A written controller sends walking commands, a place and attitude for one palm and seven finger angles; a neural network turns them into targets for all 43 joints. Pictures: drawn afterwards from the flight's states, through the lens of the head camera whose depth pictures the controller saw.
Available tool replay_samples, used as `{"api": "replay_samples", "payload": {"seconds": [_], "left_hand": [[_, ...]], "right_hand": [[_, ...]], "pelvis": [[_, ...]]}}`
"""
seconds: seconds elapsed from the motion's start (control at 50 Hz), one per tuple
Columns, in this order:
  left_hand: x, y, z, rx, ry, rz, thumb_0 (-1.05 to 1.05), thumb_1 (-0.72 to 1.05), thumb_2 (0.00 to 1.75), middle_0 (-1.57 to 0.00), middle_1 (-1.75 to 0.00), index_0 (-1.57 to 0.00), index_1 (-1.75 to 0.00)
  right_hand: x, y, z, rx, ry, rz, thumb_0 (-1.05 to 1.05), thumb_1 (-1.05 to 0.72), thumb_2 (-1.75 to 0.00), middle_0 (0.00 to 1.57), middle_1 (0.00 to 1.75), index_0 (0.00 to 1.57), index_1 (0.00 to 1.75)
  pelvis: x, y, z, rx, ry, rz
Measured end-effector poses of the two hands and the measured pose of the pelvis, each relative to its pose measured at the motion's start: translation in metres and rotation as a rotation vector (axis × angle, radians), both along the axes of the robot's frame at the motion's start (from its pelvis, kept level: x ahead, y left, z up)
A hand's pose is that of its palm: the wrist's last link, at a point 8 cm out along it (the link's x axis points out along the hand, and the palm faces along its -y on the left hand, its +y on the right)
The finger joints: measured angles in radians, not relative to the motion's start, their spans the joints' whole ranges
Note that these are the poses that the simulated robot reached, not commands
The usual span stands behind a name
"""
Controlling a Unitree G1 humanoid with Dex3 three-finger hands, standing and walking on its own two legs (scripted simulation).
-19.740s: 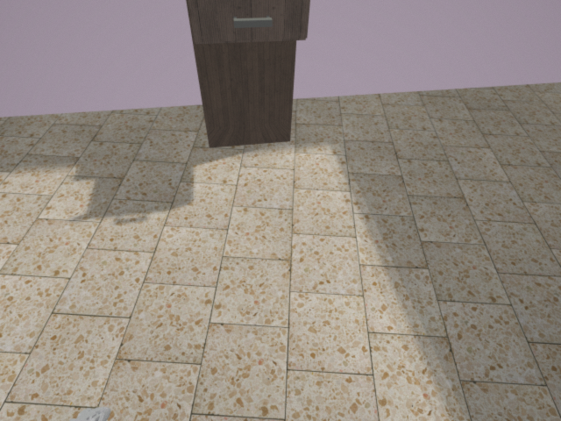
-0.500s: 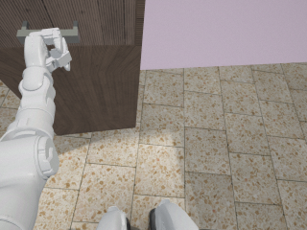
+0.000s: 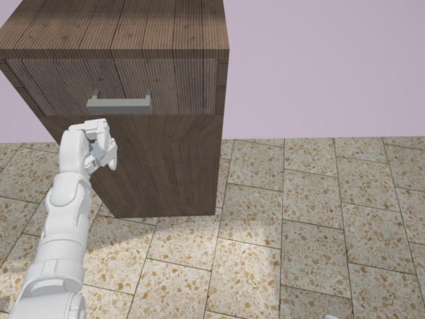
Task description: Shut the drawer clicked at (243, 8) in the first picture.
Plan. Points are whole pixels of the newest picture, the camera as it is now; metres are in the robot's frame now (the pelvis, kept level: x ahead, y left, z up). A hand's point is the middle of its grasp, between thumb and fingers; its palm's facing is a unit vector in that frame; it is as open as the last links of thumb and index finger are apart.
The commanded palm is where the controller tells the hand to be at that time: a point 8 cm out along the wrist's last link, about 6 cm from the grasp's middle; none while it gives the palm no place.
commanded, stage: draw the hand back to the body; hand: left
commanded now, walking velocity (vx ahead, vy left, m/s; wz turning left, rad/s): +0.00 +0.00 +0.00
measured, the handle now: (121, 99) +0.57 +0.20 +0.05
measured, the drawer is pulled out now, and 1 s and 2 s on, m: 0.00 0.00 0.00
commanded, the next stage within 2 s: step back with the hand held close in 1.06 s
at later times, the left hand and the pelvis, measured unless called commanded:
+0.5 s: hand (53, 214) +0.26 +0.21 +0.14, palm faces +0.26 -0.93 -0.26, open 3.3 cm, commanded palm +0.21 +0.26 +0.16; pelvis -0.02 -0.01 +0.03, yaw +2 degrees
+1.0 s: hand out of the picture +0.15 +0.23 +0.19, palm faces +0.42 -0.81 -0.41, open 3.2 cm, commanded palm +0.10 +0.27 +0.21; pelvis -0.02 -0.01 +0.03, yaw +2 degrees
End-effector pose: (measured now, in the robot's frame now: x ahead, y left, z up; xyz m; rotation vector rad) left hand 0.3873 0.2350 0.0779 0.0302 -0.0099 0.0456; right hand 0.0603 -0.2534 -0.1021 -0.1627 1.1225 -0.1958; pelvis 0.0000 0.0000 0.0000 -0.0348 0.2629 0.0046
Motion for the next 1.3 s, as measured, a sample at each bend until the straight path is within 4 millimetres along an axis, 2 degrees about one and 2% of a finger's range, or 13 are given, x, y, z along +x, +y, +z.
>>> {"api": "replay_samples", "payload": {"seconds": [0.18, 0.28, 0.36, 0.46, 0.58, 0.78, 0.92, 1.02, 1.16, 1.2, 1.3], "left_hand": [[-0.061, 0.009, 0.03, 0.008, -0.024, -0.014, 0.02, 0.9, 0.9, -1.4, -1.6, -1.4, -1.6], [-0.097, 0.009, 0.048, 0.138, -0.012, 0.052, 0.01, 0.89, 0.9, -1.4, -1.6, -1.4, -1.6], [-0.125, 0.009, 0.058, 0.191, -0.006, 0.122, 0.01, 0.89, 0.9, -1.4, -1.6, -1.4, -1.6], [-0.153, 0.017, 0.07, 0.227, -0.013, 0.197, 0.01, 0.89, 0.9, -1.4, -1.6, -1.4, -1.6], [-0.185, 0.024, 0.088, 0.269, -0.048, 0.253, 0.01, 0.89, 0.9, -1.4, -1.6, -1.4, -1.6], [-0.236, 0.03, 0.112, 0.354, -0.089, 0.303, 0.01, 0.89, 0.9, -1.4, -1.6, -1.4, -1.6], [-0.271, 0.034, 0.133, 0.436, -0.123, 0.345, 0.01, 0.89, 0.9, -1.4, -1.6, -1.41, -1.6], [-0.281, 0.036, 0.133, 0.439, -0.128, 0.378, 0.01, 0.89, 0.9, -1.4, -1.6, -1.41, -1.6], [-0.275, 0.032, 0.126, 0.409, -0.124, 0.377, 0.01, 0.89, 0.9, -1.41, -1.6, -1.41, -1.6], [-0.273, 0.031, 0.128, 0.412, -0.132, 0.368, 0.01, 0.89, 0.9, -1.4, -1.6, -1.41, -1.6], [-0.265, 0.04, 0.146, 0.491, -0.216, 0.35, 0.01, 0.88, 0.9, -1.41, -1.6, -1.41, -1.6]], "right_hand": [[0.067, 0.006, 0.023, -0.006, -0.242, 0.097, 0.01, -0.9, -0.9, 0.2, 0.29, 0.2, 0.3], [0.09, 0.015, 0.04, 0.002, -0.338, 0.126, 0.01, -0.9, -0.9, 0.2, 0.29, 0.2, 0.3], [0.102, 0.025, 0.05, 0.013, -0.376, 0.153, 0.01, -0.9, -0.9, 0.2, 0.29, 0.2, 0.3], [0.108, 0.035, 0.058, 0.03, -0.404, 0.186, 0.01, -0.9, -0.9, 0.2, 0.3, 0.2, 0.3], [0.106, 0.04, 0.058, 0.049, -0.412, 0.207, 0.01, -0.9, -0.9, 0.2, 0.3, 0.2, 0.3], [0.1, 0.03, 0.055, 0.043, -0.412, 0.199, 0.01, -0.9, -0.9, 0.2, 0.3, 0.2, 0.3], [0.103, 0.025, 0.058, 0.033, -0.45, 0.189, 0.01, -0.9, -0.9, 0.2, 0.3, 0.2, 0.3], [0.106, 0.026, 0.058, 0.029, -0.466, 0.201, 0.01, -0.9, -0.9, 0.2, 0.3, 0.2, 0.3], [0.107, 0.03, 0.06, 0.029, -0.48, 0.21, 0.01, -0.9, -0.9, 0.2, 0.3, 0.2, 0.3], [0.107, 0.03, 0.06, 0.031, -0.484, 0.209, 0.01, -0.9, -0.9, 0.2, 0.3, 0.2, 0.3], [0.102, 0.027, 0.06, 0.026, -0.452, 0.195, 0.01, -0.9, -0.9, 0.2, 0.3, 0.2, 0.3]], "pelvis": [[-0.006, -0.001, 0.009, 0.009, -0.095, 0.028], [-0.012, -0.002, 0.017, 0.019, -0.163, 0.027], [-0.015, -0.003, 0.024, 0.026, -0.214, 0.028], [-0.017, -0.004, 0.03, 0.03, -0.263, 0.03], [-0.016, -0.006, 0.034, 0.032, -0.299, 0.028], [-0.014, -0.008, 0.035, 0.031, -0.317, 0.026], [-0.013, -0.009, 0.034, 0.029, -0.319, 0.027], [-0.016, -0.01, 0.033, 0.03, -0.323, 0.036], [-0.017, -0.011, 0.033, 0.032, -0.324, 0.035], [-0.017, -0.012, 0.033, 0.032, -0.325, 0.032], [-0.019, -0.011, 0.033, 0.021, -0.296, 0.025]]}}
